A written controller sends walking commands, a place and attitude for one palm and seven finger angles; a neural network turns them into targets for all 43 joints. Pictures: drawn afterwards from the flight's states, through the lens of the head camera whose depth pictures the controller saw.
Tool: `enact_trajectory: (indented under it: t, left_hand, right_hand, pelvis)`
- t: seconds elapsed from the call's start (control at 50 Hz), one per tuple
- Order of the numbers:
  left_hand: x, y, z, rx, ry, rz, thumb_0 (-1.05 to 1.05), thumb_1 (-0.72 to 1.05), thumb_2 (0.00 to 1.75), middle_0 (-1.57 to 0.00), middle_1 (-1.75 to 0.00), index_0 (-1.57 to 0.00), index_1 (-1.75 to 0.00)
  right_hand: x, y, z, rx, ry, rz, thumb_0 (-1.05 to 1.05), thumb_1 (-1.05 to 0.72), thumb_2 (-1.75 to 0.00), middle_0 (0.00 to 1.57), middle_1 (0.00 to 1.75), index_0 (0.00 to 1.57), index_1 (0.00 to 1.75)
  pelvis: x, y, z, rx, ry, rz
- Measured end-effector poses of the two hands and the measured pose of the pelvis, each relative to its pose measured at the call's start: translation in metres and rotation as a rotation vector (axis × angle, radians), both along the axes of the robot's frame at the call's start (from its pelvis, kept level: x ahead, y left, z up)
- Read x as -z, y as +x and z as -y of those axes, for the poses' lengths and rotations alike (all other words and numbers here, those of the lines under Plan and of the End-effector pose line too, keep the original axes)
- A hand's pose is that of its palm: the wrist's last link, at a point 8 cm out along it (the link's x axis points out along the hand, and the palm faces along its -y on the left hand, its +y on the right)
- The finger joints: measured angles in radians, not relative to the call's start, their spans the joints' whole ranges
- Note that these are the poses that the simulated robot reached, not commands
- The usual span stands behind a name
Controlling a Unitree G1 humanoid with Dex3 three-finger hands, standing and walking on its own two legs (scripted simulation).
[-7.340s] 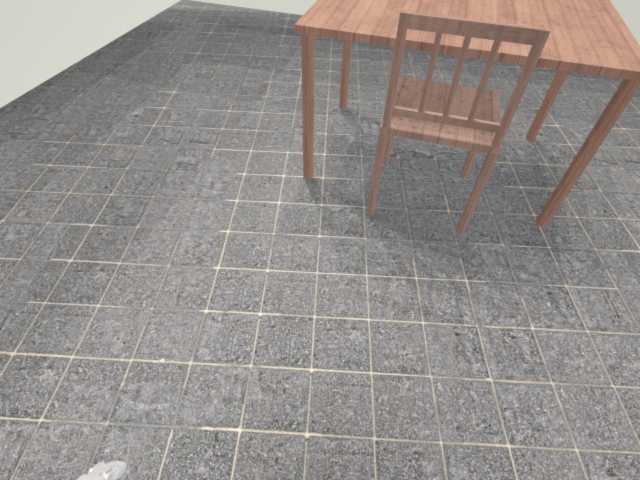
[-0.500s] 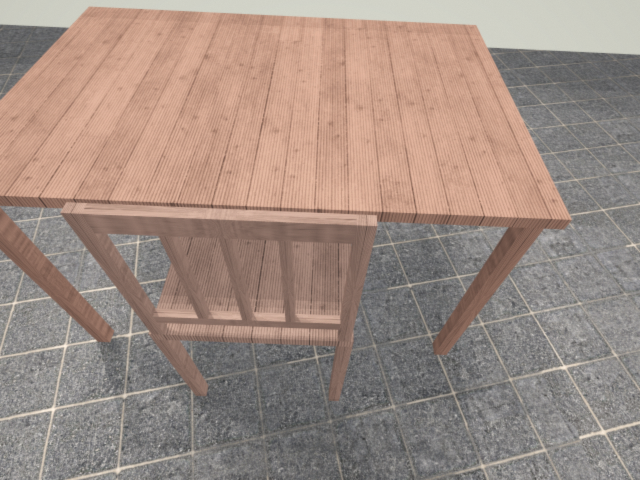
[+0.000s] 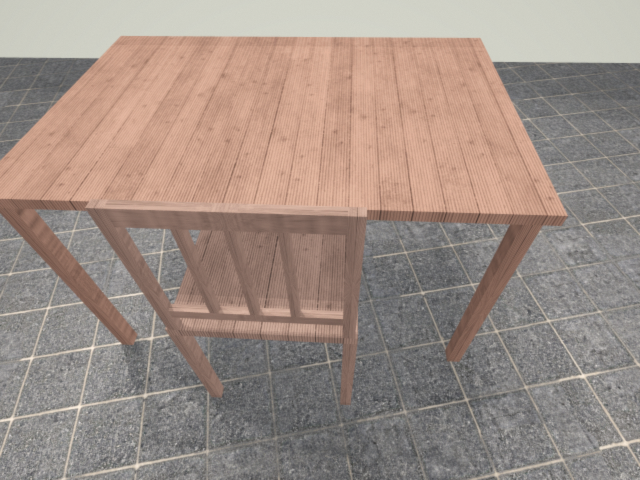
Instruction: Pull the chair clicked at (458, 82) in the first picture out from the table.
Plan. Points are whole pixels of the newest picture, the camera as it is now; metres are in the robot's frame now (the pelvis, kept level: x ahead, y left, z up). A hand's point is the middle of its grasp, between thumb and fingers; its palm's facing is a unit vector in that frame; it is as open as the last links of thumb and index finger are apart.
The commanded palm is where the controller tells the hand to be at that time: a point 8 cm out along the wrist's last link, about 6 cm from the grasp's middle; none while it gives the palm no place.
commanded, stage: come to a stop and stand still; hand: left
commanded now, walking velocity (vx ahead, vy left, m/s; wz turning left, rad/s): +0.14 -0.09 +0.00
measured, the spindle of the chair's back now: (244, 274) +0.46 +0.20 -0.11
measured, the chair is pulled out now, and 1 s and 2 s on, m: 0.00 0.00 0.00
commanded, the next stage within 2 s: look again from close up in 0.22 s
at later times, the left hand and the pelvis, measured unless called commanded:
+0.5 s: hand out of the picture +0.00 +0.17 -0.18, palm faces +0.01 -0.98 -0.21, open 7.3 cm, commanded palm none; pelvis +0.01 +0.01 -0.01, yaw +0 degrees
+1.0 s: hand out of the picture +0.03 +0.19 -0.17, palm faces +0.02 -0.98 -0.22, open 7.3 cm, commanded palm none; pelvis +0.02 +0.02 +0.00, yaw +0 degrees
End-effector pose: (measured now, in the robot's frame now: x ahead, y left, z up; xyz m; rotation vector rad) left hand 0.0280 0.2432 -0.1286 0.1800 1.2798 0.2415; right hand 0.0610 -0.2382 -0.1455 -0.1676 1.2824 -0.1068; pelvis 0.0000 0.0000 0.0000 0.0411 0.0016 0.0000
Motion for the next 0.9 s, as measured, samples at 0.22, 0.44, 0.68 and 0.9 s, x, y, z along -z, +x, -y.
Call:
enact_trajectory:
  t: [0.22, 0.44, 0.68, 0.9]
  left_hand:
    - [0.02, -0.038, -0.006, -0.017, -0.085, -0.118, 0.01, 0.91, 0.9, -0.2, -0.3, -0.2, -0.3]
    - [0.017, -0.035, 0.027, 0.032, -0.065, -0.155, 0.01, 0.92, 0.9, -0.2, -0.3, -0.2, -0.3]
    - [0.015, -0.012, 0.015, 0.033, -0.05, -0.088, 0.02, 0.94, 0.9, -0.2, -0.3, -0.21, -0.3]
    - [0.013, -0.002, 0.007, 0.044, -0.049, -0.06, 0.01, 0.93, 0.9, -0.2, -0.3, -0.2, -0.3]
  right_hand:
    - [-0.003, -0.083, -0.05, 0.053, 0.015, -0.156, 0.0, -0.91, -0.9, 0.2, 0.3, 0.2, 0.3]
    - [0.018, -0.091, -0.045, 0.095, 0.075, -0.209, 0.0, -0.91, -0.9, 0.2, 0.3, 0.2, 0.3]
    - [0.017, -0.049, -0.037, 0.065, 0.041, -0.101, 0.02, -0.93, -0.9, 0.2, 0.3, 0.2, 0.3]
    - [0.009, -0.043, -0.034, 0.05, 0.019, -0.092, 0.0, -0.92, -0.9, 0.2, 0.3, 0.2, 0.3]
  pelvis:
    - [0.0, 0.002, -0.017, -0.012, -0.022, -0.009]
    - [0.008, 0.008, -0.007, -0.01, -0.061, -0.017]
    - [0.007, 0.022, -0.01, 0.002, -0.038, 0.008]
    - [0.003, 0.022, -0.013, 0.005, -0.035, 0.012]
